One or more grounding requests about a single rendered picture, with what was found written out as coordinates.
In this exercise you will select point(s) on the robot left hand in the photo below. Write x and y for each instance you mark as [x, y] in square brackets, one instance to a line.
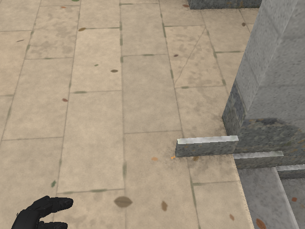
[30, 218]

